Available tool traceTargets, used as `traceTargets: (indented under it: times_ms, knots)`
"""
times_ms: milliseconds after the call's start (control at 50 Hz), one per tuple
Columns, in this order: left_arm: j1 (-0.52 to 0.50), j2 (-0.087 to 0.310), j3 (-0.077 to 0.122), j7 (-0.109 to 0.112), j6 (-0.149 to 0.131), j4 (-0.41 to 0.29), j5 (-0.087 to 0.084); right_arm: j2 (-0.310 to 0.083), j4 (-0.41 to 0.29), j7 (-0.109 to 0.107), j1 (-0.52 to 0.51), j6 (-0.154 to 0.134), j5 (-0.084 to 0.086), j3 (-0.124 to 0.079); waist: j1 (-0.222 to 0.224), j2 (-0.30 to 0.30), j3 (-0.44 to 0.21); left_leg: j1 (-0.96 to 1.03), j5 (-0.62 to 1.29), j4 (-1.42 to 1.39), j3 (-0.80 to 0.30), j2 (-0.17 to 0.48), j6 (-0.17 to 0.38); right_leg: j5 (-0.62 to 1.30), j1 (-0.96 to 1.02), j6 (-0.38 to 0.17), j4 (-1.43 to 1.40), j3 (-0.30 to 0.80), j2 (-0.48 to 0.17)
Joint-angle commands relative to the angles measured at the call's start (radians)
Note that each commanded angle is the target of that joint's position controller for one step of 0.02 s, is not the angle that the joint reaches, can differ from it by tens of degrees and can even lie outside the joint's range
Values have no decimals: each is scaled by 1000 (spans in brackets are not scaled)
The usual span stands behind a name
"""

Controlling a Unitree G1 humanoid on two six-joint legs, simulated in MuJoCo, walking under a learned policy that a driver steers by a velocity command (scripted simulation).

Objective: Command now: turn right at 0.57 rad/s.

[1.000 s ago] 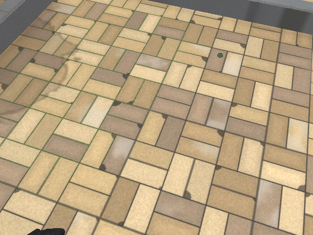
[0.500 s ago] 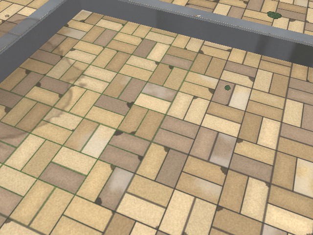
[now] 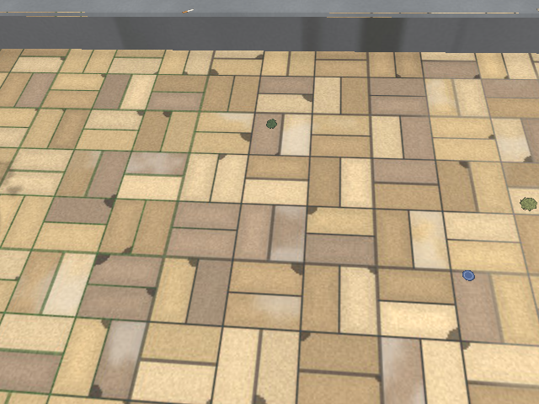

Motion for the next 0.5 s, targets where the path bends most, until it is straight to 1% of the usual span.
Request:
traceTargets:
  times_ms: [20, 80, 120, 160, 180, 200, 220, 240, 260, 280, 300, 320, 340, 360, 380, 420, 440, 460, 500]
  knots:
    - [-27, 175, 53, 15, -4, -77, 1, -67, -66, 5, -33, -15, 2, -13, 0, -139, -129, -3, 34, -112, -25, -6, -7, 141, 150, -137, -121, 289, -231]
    - [-27, 178, 53, 15, 5, -79, 3, -72, -78, 12, -47, -25, 6, -14, 6, -156, -111, 50, 5, -187, -30, -19, -3, 61, 117, -142, -121, 346, -221]
    - [-31, 176, 51, 12, 9, -83, 4, -79, -80, 20, -37, -35, 9, -14, 9, -166, -119, 85, -17, -241, -28, -23, 5, 97, 134, -143, -101, 370, -219]
    - [-34, 164, 43, 8, 11, -85, 5, -82, -80, 30, -20, -46, 12, -13, 10, -175, -138, 148, -21, -314, -12, -18, 22, 185, 155, -140, -67, 381, -215]
    - [-44, 153, 38, 9, 11, -85, 3, -76, -78, 34, -6, -50, 12, -11, -5, -169, -138, 196, 14, -383, 1, -18, 34, 237, 150, -130, -40, 375, -200]
    - [-49, 146, 34, 10, 13, -84, -2, -71, -72, 40, 25, -55, 9, -10, -28, -160, -139, 278, 116, -499, 19, -17, 52, 266, 131, -109, -14, 359, -179]
    - [-27, 132, 29, 12, 13, -82, -1, -92, -69, 43, 48, -58, 0, -16, -30, -128, -148, 379, 233, -559, -11, 31, 76, 204, 89, -71, 16, 340, -147]
    - [5, 82, 11, 11, 8, -83, 17, -137, -76, 40, 83, -57, -20, -21, -18, 17, -191, 502, 323, -600, -165, 186, 142, -53, -4, -13, 147, 247, -65]
    - [36, 64, 6, 7, 0, -103, 11, -167, -50, 39, 78, -50, -38, -23, 39, 262, -156, 497, 290, -644, -352, 311, 292, -357, -137, 39, 231, 84, 58]
    - [8, 137, 22, 7, -9, -93, 19, -110, -70, 39, 78, -54, -25, -13, -14, 227, -132, 476, 75, -695, -437, 361, 357, -403, -191, 79, 382, 75, 4]
    - [-22, 175, 37, 5, -14, -88, 7, -126, -67, 35, 106, -56, -8, -19, -40, 184, -97, 489, -125, -716, -426, 336, 344, -358, -259, 92, 487, 53, -6]
    - [-23, 155, 36, 2, -16, -73, 9, -136, -59, 29, 118, -57, 5, -21, -37, 151, -66, 494, -216, -728, -392, 298, 309, -321, -306, 102, 527, 39, -20]
    - [-28, 143, 33, -3, -20, -70, 13, -131, -53, 26, 125, -58, 17, -18, -42, 147, -29, 510, -226, -740, -373, 282, 291, -270, -355, 108, 537, 33, -38]
    - [-34, 121, 27, -11, -26, -64, 10, -128, -47, 21, 140, -57, 18, -15, -45, 137, -12, 517, -191, -749, -331, 259, 278, -228, -366, 109, 515, 12, -55]
    - [-50, 102, 20, -16, -35, -62, 8, -127, -43, 19, 156, -57, 18, -15, -56, 131, -6, 512, -147, -758, -287, 235, 268, -196, -351, 109, 474, -31, -60]
    - [-86, 58, 5, -24, -56, -63, 8, -125, -39, 20, 170, -60, 18, -16, -73, 140, -15, 478, -48, -756, -204, 198, 259, -154, -262, 104, 360, -88, -68]
    - [-102, 38, -3, -26, -65, -67, 6, -131, -35, 19, 182, -61, 21, -17, -78, 153, -24, 453, -21, -756, -179, 192, 257, -151, -204, 99, 301, -104, -67]
    - [-111, 32, -6, -29, -72, -68, 2, -139, -31, 21, 189, -62, 23, -18, -80, 163, -21, 426, -7, -753, -162, 191, 260, -158, -153, 91, 245, -117, -65]
    - [-110, 49, -1, -34, -81, -66, -6, -160, -24, 31, 212, -63, 29, -22, -79, 169, -16, 386, -17, -742, -159, 206, 272, -166, -72, 73, 154, -138, -58]
Keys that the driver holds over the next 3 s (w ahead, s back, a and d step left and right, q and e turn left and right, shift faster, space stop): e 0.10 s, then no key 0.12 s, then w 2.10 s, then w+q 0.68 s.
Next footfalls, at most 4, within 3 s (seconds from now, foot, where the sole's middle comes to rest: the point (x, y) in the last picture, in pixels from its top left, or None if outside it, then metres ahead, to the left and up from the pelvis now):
0.22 left None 0.09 0.14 -0.78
0.60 right None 0.13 -0.13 -0.78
1.06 left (288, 371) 0.52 0.03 -0.78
1.60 right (390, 278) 0.76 -0.25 -0.78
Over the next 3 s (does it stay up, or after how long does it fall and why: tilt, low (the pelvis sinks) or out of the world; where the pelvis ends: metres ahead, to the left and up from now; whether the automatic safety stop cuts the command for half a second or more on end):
stays up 1.34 -0.18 0.00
